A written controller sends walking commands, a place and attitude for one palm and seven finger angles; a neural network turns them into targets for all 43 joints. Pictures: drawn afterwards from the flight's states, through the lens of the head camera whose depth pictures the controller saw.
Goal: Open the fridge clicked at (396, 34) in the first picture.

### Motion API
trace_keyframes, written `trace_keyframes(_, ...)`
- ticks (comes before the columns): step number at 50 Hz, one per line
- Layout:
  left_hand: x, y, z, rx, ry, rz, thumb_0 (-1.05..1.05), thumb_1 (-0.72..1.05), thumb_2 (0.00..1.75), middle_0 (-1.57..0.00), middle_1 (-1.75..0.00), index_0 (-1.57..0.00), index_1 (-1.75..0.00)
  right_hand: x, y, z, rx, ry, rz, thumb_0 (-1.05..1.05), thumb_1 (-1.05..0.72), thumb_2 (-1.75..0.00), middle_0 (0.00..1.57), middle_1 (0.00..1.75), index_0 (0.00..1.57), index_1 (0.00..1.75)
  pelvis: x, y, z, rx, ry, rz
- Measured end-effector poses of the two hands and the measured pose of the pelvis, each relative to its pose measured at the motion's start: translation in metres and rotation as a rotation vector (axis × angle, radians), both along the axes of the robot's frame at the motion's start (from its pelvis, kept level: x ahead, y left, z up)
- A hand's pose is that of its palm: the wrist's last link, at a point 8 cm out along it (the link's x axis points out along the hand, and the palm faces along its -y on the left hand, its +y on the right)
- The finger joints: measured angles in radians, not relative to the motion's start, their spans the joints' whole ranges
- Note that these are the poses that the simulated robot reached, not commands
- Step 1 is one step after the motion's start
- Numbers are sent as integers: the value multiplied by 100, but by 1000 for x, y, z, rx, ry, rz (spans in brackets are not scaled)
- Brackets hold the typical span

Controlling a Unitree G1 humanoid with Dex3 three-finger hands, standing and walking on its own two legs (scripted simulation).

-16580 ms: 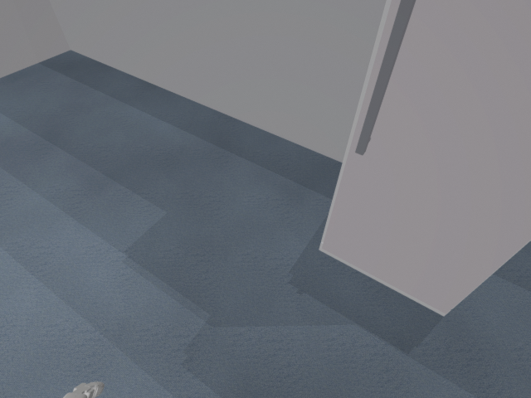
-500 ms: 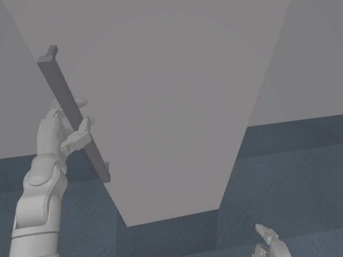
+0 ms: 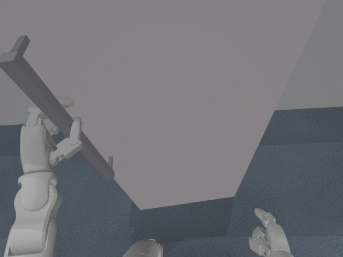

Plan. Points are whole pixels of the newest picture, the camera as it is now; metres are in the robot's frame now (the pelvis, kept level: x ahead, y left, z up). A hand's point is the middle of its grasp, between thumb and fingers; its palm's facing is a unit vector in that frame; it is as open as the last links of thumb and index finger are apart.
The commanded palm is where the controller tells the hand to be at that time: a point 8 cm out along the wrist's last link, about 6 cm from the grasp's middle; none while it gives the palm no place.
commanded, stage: walk backward, drawing the door open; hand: left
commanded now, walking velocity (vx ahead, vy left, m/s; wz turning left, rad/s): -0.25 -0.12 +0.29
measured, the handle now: (79, 129) +0.36 +0.21 +0.12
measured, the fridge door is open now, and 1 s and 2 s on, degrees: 7 42 67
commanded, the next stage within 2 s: stop walking and hold the door back in 1.52 s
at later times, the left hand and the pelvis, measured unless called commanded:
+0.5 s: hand (83, 205) +0.18 +0.13 +0.16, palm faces +0.26 -0.94 -0.19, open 6.8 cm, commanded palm +0.14 +0.17 +0.17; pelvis -0.07 -0.06 +0.00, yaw +14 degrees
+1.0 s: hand out of the picture +0.08 +0.02 +0.16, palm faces +0.66 -0.72 -0.24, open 6.9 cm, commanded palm +0.03 +0.04 +0.17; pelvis -0.06 -0.27 -0.02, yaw +37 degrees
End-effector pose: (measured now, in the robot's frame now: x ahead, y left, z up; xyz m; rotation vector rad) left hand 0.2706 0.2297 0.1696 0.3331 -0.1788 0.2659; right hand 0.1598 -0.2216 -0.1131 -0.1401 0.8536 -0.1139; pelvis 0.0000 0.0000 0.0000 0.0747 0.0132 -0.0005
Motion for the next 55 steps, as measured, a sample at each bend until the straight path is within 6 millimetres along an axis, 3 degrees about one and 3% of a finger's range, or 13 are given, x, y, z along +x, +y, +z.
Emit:
trace_keyframes(7, -29, -8, -4, -43, -57, -19, -8, 61, 80, -46, -140, -27, -137, 4, -3, 13, -56, -29, 52, 1, -90, -90, 20, 30, 20, 30, -11, -5, -3, -17, -11, 44)
trace_keyframes(14, -59, -19, -7, -92, -111, -100, -7, 61, 79, -46, -140, -26, -134, 1, 11, 24, -61, -104, 86, 1, -90, -90, 20, 30, 20, 30, -30, -2, -10, -51, -36, 84)
trace_keyframes(19, -86, -30, -4, -90, -71, -104, -5, 61, 75, -46, -140, -26, -133, -14, 26, 26, -6, -74, 183, 1, -90, -90, 20, 30, 20, 30, -50, -20, 0, -108, -42, 166)
trace_keyframes(23, -109, -44, -4, -94, -71, -73, -5, 62, 75, -46, -140, -26, -133, -24, 25, 21, 33, -55, 247, 1, -90, -90, 20, 30, 20, 30, -61, -45, 0, -123, -32, 213)
trace_keyframes(27, -132, -61, -5, -83, -85, -4, -5, 62, 76, -46, -140, -25, -133, -26, 8, 7, 70, -50, 301, 1, -90, -90, 20, 30, 20, 30, -72, -80, -9, -117, -20, 268)
trace_keyframes(31, -155, -80, -3, -86, -69, 62, -5, 62, 76, -46, -140, -24, -134, -28, -23, -1, 40, -5, 318, 1, -90, -90, 20, 30, 21, 30, -79, -103, -7, -108, -33, 341)
trace_keyframes(36, -179, -100, -5, -90, -99, 74, -5, 61, 76, -46, -140, -24, -133, -19, -60, 0, -68, -35, 353, 1, -90, -90, 20, 30, 20, 30, -79, -122, -14, -86, -9, 407)
trace_keyframes(42, -204, -128, -6, -61, -115, 164, -5, 61, 77, -46, -140, -24, -134, -13, -95, 14, -84, -29, 469, 1, -90, -90, 20, 30, 20, 30, -88, -181, -4, -93, -59, 485)
trace_keyframes(46, -222, -151, -5, -48, -103, 265, -5, 61, 78, -46, -140, -23, -135, 1, -117, 13, -58, -36, 532, 1, -90, -90, 20, 30, 20, 30, -82, -223, -5, -123, -68, 543)
trace_keyframes(50, -240, -180, -6, 1, -124, 409, -7, 60, 79, -46, -140, -21, -135, 28, -135, -5, -13, -40, 606, 1, -90, -90, 20, 30, 20, 30, -63, -269, -21, -109, -52, 638)
trace_keyframes(55, -261, -214, -2, -19, -83, 519, -5, 61, 79, -46, -140, -23, -136, 56, -153, -2, -51, -32, 673, 1, -90, -90, 20, 30, 20, 30, -54, -301, -9, -56, -55, 720)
